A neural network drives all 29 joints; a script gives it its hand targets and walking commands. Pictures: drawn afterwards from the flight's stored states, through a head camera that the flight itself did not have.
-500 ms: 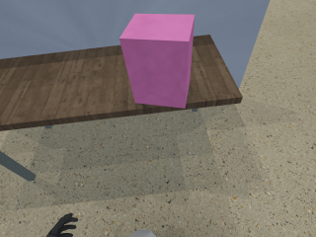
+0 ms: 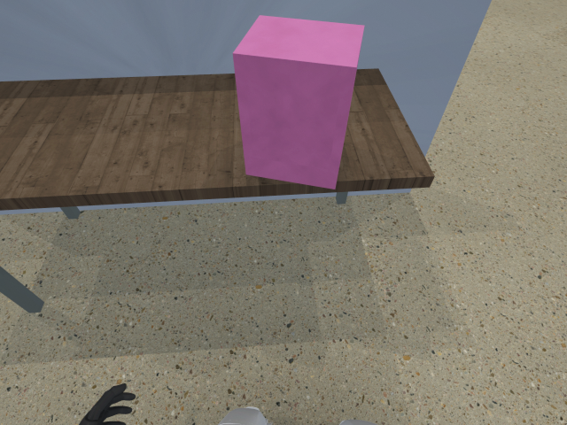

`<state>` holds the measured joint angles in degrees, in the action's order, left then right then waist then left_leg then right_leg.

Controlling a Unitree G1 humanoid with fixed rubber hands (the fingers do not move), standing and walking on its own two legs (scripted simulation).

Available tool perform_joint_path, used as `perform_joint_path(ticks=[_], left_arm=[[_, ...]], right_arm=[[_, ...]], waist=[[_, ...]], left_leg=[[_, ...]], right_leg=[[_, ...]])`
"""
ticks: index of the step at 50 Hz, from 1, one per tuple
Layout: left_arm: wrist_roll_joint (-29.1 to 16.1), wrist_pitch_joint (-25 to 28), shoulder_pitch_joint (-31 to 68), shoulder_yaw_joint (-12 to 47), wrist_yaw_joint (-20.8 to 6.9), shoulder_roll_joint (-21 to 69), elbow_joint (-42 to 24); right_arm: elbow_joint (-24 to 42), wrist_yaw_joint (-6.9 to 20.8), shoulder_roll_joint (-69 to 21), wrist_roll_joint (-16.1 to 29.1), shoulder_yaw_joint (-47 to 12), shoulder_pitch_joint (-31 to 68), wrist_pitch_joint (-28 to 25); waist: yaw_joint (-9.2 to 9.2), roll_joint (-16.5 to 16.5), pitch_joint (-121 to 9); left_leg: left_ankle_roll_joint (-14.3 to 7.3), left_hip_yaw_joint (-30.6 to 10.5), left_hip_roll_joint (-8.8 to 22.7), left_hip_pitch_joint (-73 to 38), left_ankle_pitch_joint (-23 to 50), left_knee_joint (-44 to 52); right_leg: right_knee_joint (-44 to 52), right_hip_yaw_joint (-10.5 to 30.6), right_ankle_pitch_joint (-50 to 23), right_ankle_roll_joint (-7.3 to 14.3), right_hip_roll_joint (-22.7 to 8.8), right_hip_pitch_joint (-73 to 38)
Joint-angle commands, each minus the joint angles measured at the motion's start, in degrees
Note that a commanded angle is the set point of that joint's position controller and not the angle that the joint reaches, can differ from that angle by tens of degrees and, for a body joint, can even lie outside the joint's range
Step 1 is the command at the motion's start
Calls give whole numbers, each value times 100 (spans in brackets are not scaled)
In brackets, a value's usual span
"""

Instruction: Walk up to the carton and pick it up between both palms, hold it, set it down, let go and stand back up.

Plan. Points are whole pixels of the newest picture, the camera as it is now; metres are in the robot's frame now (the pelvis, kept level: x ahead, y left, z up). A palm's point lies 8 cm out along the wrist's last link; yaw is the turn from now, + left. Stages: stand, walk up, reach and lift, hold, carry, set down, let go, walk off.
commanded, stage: walk up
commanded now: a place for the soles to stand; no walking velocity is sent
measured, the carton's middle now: (299, 107) +0.73 +0.01 +0.05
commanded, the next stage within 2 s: none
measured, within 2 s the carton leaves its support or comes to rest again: neither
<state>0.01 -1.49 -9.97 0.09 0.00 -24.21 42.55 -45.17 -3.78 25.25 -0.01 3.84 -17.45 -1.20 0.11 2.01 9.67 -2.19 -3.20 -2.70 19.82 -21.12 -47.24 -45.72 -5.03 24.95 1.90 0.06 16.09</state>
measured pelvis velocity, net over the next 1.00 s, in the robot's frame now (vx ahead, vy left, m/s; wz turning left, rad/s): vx -0.01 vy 0.02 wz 0.04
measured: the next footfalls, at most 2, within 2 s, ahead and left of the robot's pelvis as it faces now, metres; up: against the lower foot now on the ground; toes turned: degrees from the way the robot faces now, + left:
left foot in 0.36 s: +0.06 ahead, +0.12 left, +0.00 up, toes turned -3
right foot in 0.64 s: +0.02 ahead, -0.08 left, +0.00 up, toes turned -2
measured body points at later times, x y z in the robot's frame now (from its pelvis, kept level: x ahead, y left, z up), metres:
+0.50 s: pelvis +0.00 +0.02 +0.00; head +0.04 +0.04 +0.45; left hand +0.12 +0.33 -0.11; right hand +0.07 -0.32 -0.09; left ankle +0.02 +0.12 -0.70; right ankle +0.00 -0.08 -0.68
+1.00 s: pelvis -0.01 +0.02 +0.00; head +0.03 +0.03 +0.44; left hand +0.11 +0.33 -0.11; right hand +0.08 -0.32 -0.09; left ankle +0.01 +0.13 -0.70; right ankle +0.00 -0.08 -0.69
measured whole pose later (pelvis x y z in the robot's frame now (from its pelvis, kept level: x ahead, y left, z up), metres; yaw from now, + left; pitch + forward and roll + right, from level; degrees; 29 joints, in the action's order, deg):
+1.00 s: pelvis -0.01 +0.02 +0.00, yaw +2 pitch -5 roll -1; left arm 0.0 -0.5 -9.1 0.1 0.0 -24.4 42.9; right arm -45.2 -3.5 24.2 0.0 3.8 -15.9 -2.2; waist 0.2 0.7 10.9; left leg -1.5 -3.3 -2.4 19.2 -24.0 -48.9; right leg -52.6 -5.5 30.2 2.2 -1.0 18.5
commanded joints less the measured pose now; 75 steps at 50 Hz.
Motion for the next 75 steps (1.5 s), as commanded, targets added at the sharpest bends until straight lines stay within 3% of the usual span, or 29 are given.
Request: perform_joint_path(ticks=[1, 6, 11, 14, 16, 17, 18, 19, 20, 23, 28, 31, 33, 34, 43, 45, 46, 47, 48, 54, 56, 58, 60, 66, 68, 69, 70, 72, 75], left_arm=[[188, 281, 37, -830, 55, -1689, 14], [163, 351, 398, -775, 56, -1353, -93], [137, 340, 34, -773, 39, -1344, -115], [131, 301, 239, -720, 10, -1382, -205], [82, 261, 521, -638, -15, -1273, -290], [58, 233, 544, -596, -23, -1172, -302], [28, 193, 492, -570, -19, -1013, -368], [-30, 126, 381, -596, -8, -857, -411], [-40, 53, 460, -677, 35, -1203, -329], [-12, 65, 495, -642, 12, -1131, -248], [42, 168, 290, -672, 1, -1056, -191], [90, 273, -246, -715, 31, -1026, 16], [185, 378, -407, -823, 66, -1659, 65], [131, 389, -177, -779, 40, -1657, 55], [95, 337, 289, -675, 14, -1366, -210], [23, 269, 579, -604, -14, -1205, -278], [-8, 234, 607, -606, -20, -1079, -377], [-53, 173, 506, -610, -11, -921, -419], [-55, 100, 534, -664, 32, -1135, -313], [27, 247, 121, -671, -5, -1040, -107], [107, 331, -323, -715, 22, -1073, 41], [154, 432, -342, -794, 57, -1690, 70], [121, 442, 23, -753, 31, -1580, -2], [110, 378, 279, -688, -3, -1447, -142], [38, 306, 597, -612, -35, -1239, -254], [-4, 278, 614, -600, -38, -1051, -352], [-57, 191, 577, -618, -24, -982, -335], [-22, 138, 509, -635, 15, -1162, -231], [5, 233, 325, -646, -3, -1098, -101]], right_arm=[[377, 40, 1097, -44, 274, 254, 65], [29, 139, 1252, -15, 350, -401, 86], [90, 134, 1208, -43, 298, -327, -3], [77, 135, 1117, -55, 288, -428, -91], [-16, 130, 1054, -100, 298, -773, -195], [-46, 106, 1116, -133, 327, -901, -257], [18, 69, 1466, -216, 416, -845, -301], [268, 72, 1753, -227, 460, -442, -318], [288, 83, 1898, -144, 490, -325, -285], [397, 23, 1451, -152, 354, 150, -243], [370, 58, 1408, -154, 323, -51, -211], [491, 98, 1309, -89, 248, 451, -158], [460, 104, 808, 18, 126, 417, -129], [334, 40, 1119, 7, 236, 385, -73], [151, 114, 1080, -42, 276, -333, -209], [45, 79, 1209, -98, 329, -597, -319], [90, 56, 1575, -171, 426, -611, -363], [288, 75, 1729, -157, 443, -394, -376], [274, 84, 1781, -110, 465, -302, -348], [368, 70, 1391, -127, 268, 279, -246], [438, 120, 1197, -60, 193, 601, -190], [405, 99, 888, 29, 132, 520, -126], [220, 80, 1242, -10, 260, 292, -79], [120, 164, 1124, -39, 286, -243, -245], [21, 120, 1282, -100, 343, -531, -356], [81, 97, 1602, -176, 411, -498, -403], [235, 118, 1772, -156, 445, -281, -398], [290, 105, 1704, -127, 427, 31, -348], [294, 87, 1405, -137, 283, 282, -301]], waist=[[-244, 356, -133], [-21, 420, -115], [-180, 716, -708], [-52, 826, -760], [220, 714, -909], [306, 400, -959], [224, -572, -1023], [43, -1090, -965], [146, -954, -958], [31, -758, -424], [33, -1091, -614], [-342, -937, -695], [-427, 662, -708], [-336, 318, -670], [20, 642, -964], [233, 199, -1007], [185, -693, -1136], [142, -929, -1200], [164, -922, -1082], [-137, -1010, -713], [-415, -742, -797], [-417, 654, -704], [-246, 242, -558], [13, 590, -902], [212, 45, -1090], [154, -844, -1241], [117, -983, -1117], [85, -770, -667], [-59, -1041, -598]], left_leg=[[92, -511, -145, 1584, -1065, -1290], [128, -340, 151, 1206, -585, -1472], [191, -36, 363, 1077, -958, -813], [89, 199, 455, 469, -809, -173], [-12, 251, 379, -382, 33, 964], [-78, -174, 402, -596, 674, 1609], [-270, -1740, 1080, -615, 1646, 2057], [-765, -3463, 1789, -600, 2274, 2261], [-1359, -3933, 2031, -224, 1829, 2340], [-1232, -3111, 1612, -26, 2005, 1940], [-1115, -2931, 1407, -317, 2173, 1678], [-800, -2205, 1122, 800, 1856, 1149], [-22, -407, -214, 1760, -27, -605], [83, -311, -64, 1459, -1235, -1140], [10, 258, 362, 169, -389, 185], [-144, -419, 475, -560, 1342, 1417], [-408, -2079, 1192, -715, 2268, 1774], [-1088, -3420, 1762, -812, 2943, 1909], [-1529, -3617, 1956, -468, 2515, 1957], [-1097, -2587, 1331, 194, 2428, 1484], [-630, -1922, 923, 1049, 1794, 892], [15, -213, -228, 1762, -924, -722], [69, -247, 73, 1325, -1285, -1444], [19, 259, 347, 227, -423, 212], [-158, -580, 498, -566, 1284, 1404], [-475, -2256, 1219, -797, 2016, 1808], [-1144, -3491, 1714, -609, 2254, 2041], [-1510, -3557, 1819, -9, 1274, 2147], [-1151, -2883, 1426, 29, 2289, 1714]], right_leg=[[3426, 3359, 1114, 414, -2456, -84], [2832, 2165, -54, 142, -1766, -272], [2199, 1987, -1360, 723, -1921, -1074], [1791, 1663, -2187, 991, -1967, -621], [1087, 1159, -2455, 798, -1648, -137], [473, 958, -2444, 554, -1381, -15], [-621, 554, -1814, 216, -784, 350], [-954, 533, 275, -96, -97, 965], [-1481, 950, 1417, -117, 68, 881], [-1444, 985, 1017, -12, -123, 1076], [-462, 940, 991, 1, -125, 858], [1112, 965, -253, 55, -236, -697], [2825, 3028, -200, 543, -2013, -1305], [2797, 3190, -755, 815, -2526, -914], [1254, 1434, -3135, 897, -1876, -616], [342, 921, -2717, 459, -1296, -33], [-801, 511, -1992, 114, -644, 378], [-1079, 631, 279, -129, -39, 847], [-1481, 882, 1553, -101, -1, 842], [-91, 805, 554, 2, -155, 239], [1351, 1152, -228, 129, -383, -993], [2861, 3151, -262, 737, -2376, -1164], [2547, 2814, -1145, 1071, -2486, -702], [1420, 1524, -2384, 920, -1891, -502], [352, 903, -2137, 431, -1246, 63], [-815, 492, -1543, 86, -591, 544], [-997, 642, 892, -117, -36, 905], [-1310, 940, 1582, 5, -98, 904], [-683, 855, 832, 24, -181, 723]])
